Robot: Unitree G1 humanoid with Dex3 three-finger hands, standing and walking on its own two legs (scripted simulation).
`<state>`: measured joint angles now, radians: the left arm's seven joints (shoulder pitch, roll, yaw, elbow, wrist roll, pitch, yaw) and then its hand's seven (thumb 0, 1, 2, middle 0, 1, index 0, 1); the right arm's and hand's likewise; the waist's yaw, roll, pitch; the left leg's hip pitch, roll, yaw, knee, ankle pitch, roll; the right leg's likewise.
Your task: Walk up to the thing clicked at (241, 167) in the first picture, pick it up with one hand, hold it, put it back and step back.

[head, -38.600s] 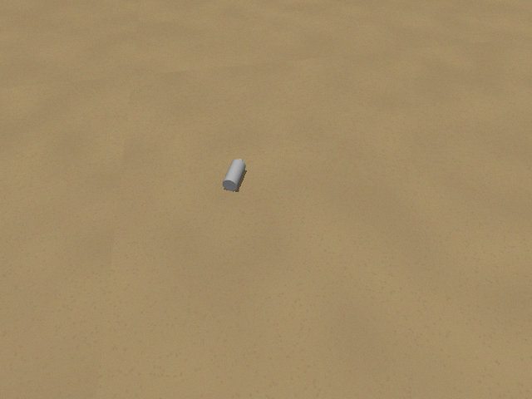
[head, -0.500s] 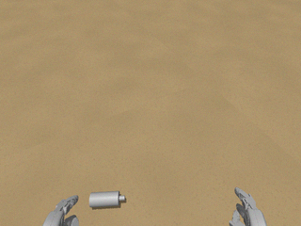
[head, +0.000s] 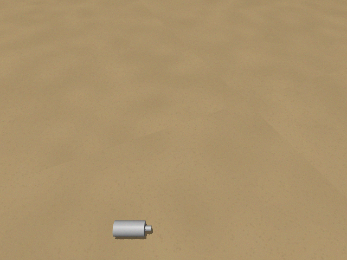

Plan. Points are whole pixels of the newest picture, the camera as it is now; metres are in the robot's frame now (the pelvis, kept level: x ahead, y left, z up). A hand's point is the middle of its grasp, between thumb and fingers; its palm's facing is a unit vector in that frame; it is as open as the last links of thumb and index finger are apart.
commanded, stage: stand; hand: left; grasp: from above
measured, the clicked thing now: (132, 228) +0.42 +0.23 -0.73
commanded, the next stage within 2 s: none
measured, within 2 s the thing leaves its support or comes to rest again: neither
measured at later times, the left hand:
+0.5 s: hand out of the picture +0.03 +0.24 -0.16, palm faces +0.02 -0.95 -0.32, open 7.4 cm
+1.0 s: hand out of the picture +0.07 +0.22 -0.15, palm faces +0.01 -0.95 -0.32, open 7.4 cm
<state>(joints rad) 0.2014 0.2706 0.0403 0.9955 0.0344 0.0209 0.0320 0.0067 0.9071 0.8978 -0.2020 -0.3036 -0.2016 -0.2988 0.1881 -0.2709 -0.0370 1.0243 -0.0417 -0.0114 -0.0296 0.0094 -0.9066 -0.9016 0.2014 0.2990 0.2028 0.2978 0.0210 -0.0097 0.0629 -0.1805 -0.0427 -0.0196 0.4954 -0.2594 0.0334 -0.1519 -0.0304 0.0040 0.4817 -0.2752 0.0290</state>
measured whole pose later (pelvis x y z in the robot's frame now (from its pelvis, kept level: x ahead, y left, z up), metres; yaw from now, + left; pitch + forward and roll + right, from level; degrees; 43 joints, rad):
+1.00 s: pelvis +0.00 -0.01 +0.01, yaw +0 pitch -3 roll +0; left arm 0.11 0.30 0.02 1.15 0.02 -0.01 0.01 0.00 0.91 0.90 -0.20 -0.30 -0.20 -0.30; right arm 0.12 -0.31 -0.01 1.14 -0.02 -0.01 -0.02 0.01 -0.91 -0.90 0.20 0.30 0.20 0.30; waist 0.00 0.00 0.06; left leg -0.09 -0.03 -0.03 0.33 -0.18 0.01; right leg -0.06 -0.02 -0.01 0.31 -0.19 0.01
